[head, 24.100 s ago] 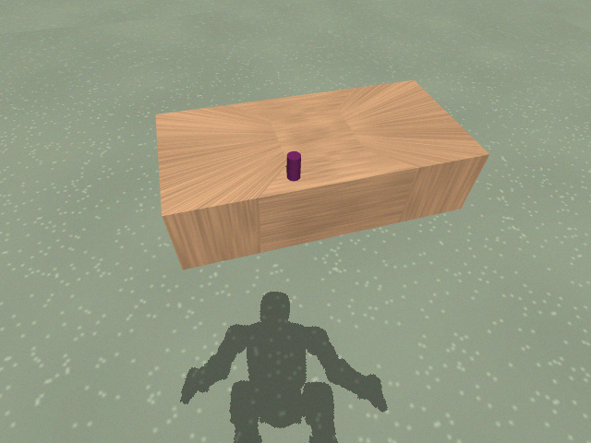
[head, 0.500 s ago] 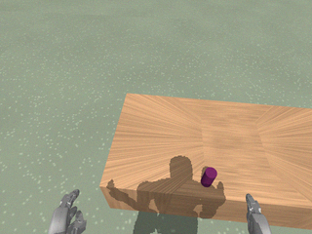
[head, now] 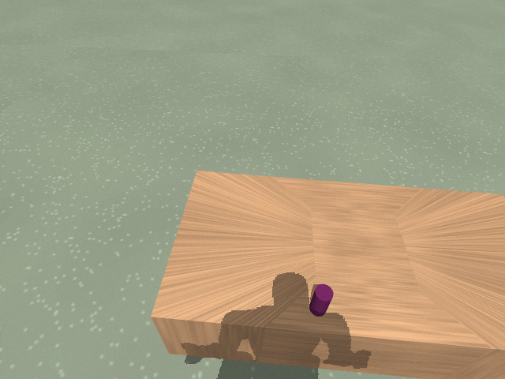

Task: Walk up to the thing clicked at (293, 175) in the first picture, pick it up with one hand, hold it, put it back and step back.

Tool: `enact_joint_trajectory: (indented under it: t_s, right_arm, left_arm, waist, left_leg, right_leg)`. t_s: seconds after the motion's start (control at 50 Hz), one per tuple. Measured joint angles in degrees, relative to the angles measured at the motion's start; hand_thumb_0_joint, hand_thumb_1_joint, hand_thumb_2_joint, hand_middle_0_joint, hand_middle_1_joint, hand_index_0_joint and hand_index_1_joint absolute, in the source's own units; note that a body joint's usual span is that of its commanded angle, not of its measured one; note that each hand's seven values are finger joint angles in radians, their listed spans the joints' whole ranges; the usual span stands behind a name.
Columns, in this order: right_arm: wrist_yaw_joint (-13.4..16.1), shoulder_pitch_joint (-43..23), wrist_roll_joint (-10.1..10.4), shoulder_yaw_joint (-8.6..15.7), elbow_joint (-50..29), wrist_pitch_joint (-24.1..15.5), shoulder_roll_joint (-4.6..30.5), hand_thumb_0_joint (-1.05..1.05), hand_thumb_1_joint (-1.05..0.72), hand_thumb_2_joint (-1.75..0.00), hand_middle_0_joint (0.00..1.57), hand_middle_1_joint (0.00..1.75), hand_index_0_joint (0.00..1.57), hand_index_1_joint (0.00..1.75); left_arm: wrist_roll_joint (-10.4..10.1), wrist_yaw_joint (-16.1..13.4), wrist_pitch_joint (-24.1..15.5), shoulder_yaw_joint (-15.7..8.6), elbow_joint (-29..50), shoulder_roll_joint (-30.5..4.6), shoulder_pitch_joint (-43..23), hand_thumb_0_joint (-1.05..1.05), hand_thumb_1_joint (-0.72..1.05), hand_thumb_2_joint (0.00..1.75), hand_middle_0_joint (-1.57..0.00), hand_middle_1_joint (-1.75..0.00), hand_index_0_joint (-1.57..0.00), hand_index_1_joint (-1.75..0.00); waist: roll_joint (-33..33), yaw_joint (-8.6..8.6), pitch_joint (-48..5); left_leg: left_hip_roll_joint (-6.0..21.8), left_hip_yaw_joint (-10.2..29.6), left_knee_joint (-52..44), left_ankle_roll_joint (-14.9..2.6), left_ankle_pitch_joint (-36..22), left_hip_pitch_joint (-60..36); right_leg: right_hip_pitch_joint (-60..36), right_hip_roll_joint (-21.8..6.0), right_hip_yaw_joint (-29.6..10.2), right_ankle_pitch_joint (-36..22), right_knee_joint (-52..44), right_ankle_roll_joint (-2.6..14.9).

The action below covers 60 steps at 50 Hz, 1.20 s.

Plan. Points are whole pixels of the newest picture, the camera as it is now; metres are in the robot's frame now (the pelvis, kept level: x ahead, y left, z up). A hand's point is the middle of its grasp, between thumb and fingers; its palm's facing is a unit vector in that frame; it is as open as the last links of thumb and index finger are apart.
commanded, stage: home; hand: right
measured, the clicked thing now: (320, 300) +0.44 -0.20 -0.38
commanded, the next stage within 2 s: stand in 1.16 s
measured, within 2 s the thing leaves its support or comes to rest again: neither
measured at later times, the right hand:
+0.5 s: hand out of the picture -0.01 -0.25 -0.15, palm faces -0.04 +0.93 -0.36, open 17.3 cm
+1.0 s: hand out of the picture +0.06 -0.23 -0.14, palm faces -0.03 +0.93 -0.35, open 17.3 cm
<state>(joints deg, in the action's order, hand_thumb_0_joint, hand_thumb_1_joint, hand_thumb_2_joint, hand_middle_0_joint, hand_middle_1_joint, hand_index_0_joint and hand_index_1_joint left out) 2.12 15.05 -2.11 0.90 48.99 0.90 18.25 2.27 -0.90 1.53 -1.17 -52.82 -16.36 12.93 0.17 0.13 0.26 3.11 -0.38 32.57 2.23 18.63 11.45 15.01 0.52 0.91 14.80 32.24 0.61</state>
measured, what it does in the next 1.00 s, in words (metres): stands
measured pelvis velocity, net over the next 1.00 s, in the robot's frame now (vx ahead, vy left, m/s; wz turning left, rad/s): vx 0.00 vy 0.02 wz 0.00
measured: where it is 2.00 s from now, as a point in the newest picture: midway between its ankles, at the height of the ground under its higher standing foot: outside the picture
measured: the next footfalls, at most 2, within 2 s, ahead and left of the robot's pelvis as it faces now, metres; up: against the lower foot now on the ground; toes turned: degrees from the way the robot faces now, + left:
none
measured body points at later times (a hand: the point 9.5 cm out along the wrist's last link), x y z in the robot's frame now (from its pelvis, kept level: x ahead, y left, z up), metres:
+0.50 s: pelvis -0.03 +0.00 +0.01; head -0.04 +0.00 +0.46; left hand +0.02 +0.29 -0.13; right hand -0.01 -0.30 -0.12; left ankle -0.01 +0.14 -0.73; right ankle +0.03 -0.11 -0.73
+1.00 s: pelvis +0.00 +0.02 +0.01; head +0.00 +0.02 +0.46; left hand +0.06 +0.30 -0.13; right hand +0.06 -0.27 -0.12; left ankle -0.01 +0.14 -0.73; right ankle +0.03 -0.11 -0.73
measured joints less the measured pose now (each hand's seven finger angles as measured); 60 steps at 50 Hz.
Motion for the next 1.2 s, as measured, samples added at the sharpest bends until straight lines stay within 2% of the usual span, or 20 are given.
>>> enact_joint_trajectory:
  t_s: [0.22,0.42,0.7,1.2]
  right_arm:
    - [0.07,-1.06,0.51,-0.97,7.79,-0.49,-0.03,-0.01,0.50,-0.06,0.06,0.06,0.06,0.06]
    - [-0.42,-0.21,0.36,-1.54,10.81,-0.50,0.41,0.00,0.51,-0.06,0.06,0.05,0.06,0.06]
    - [-0.89,-0.10,0.53,-1.96,12.77,-0.90,0.39,0.00,0.50,-0.07,0.06,0.06,0.06,0.06]
    - [-0.62,-7.54,1.21,-2.12,13.81,-1.79,0.53,0.00,0.51,-0.06,0.06,0.05,0.06,0.06]
  left_arm:
    - [-0.50,0.36,-0.39,0.04,-5.77,-0.48,-2.10,0.01,0.90,0.90,-0.20,-0.30,-0.21,-0.30]
    - [-0.78,1.07,0.03,-0.11,-8.61,-1.94,-2.79,0.00,0.90,0.90,-0.20,-0.31,-0.21,-0.30]
    - [-1.19,1.54,-0.17,0.42,-11.19,-2.26,-2.05,0.00,0.90,0.90,-0.20,-0.31,-0.20,-0.30]
    - [-1.69,0.89,-1.14,0.80,-11.93,-1.81,-6.61,0.00,0.90,0.90,-0.20,-0.31,-0.20,-0.30]
  waist:
    - [0.13,0.06,1.95]
    - [0.38,-0.17,2.04]
    - [0.29,-0.30,1.74]
    - [0.33,-0.38,2.23]
  left_leg:
    - [1.19,0.45,-6.09,0.95,-4.35,-3.86]
    - [0.95,0.18,-7.26,0.33,-5.97,-3.05]
    - [-0.41,-0.27,-7.15,-0.55,-5.81,-1.54]
    - [-1.94,-0.70,-11.69,-1.72,-5.58,-6.81]
  right_leg:
    - [-4.60,1.27,0.60,-4.92,-7.46,0.92]
    - [-4.17,1.09,0.28,-7.24,-9.61,0.54]
    - [-2.38,-0.06,-0.55,-6.92,-9.06,-0.41]
    - [-7.30,-1.55,-0.92,-6.12,-12.64,-1.89]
